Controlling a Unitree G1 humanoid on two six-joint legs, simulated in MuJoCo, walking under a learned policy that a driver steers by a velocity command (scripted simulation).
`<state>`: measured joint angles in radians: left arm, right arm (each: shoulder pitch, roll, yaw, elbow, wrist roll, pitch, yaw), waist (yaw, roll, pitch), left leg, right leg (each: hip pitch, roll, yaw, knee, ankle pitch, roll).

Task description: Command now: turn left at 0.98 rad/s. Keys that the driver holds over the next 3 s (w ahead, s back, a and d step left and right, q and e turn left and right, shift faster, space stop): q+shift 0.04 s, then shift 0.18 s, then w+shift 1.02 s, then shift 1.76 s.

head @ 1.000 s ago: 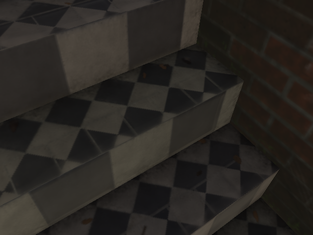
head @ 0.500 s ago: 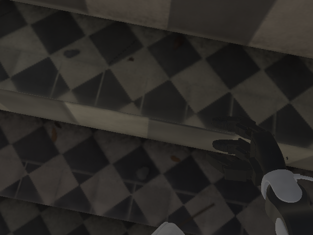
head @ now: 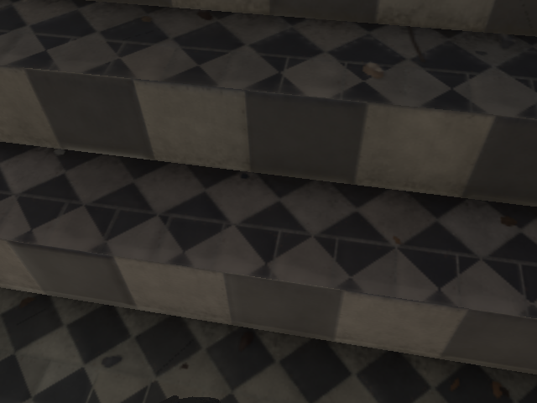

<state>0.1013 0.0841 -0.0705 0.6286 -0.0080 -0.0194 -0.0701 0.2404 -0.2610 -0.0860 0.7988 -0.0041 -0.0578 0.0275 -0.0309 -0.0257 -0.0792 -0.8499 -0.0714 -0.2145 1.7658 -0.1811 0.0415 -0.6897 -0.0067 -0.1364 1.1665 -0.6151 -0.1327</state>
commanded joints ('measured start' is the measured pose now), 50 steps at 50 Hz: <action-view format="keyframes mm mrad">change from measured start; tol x32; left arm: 1 -223 111 50 -72 22 -88 25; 45 602 170 108 321 18 -142 102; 50 166 444 170 118 -127 -146 122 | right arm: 1 181 21 37 18 30 15 52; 18 457 -89 -6 146 -88 27 -15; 45 -456 79 95 -351 9 122 -59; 50 313 -165 -8 -128 -3 169 -57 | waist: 1 -107 -37 -46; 44 18 -63 238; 50 -399 -189 -330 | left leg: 1 -33 1 16 159 141 -4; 15 -10 -119 41 -162 105 32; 43 -754 -114 244 343 -396 130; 47 290 -220 629 -460 -430 147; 50 705 -124 175 -650 -569 380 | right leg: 1 73 -135 166 -502 474 59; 8 338 -310 172 -506 962 17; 24 816 -367 376 -579 355 -71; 32 563 -362 244 -806 323 40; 41 838 -225 114 -871 718 92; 46 708 -149 -80 -959 1846 145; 49 459 -257 12 -311 3131 194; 50 370 -143 27 82 2593 96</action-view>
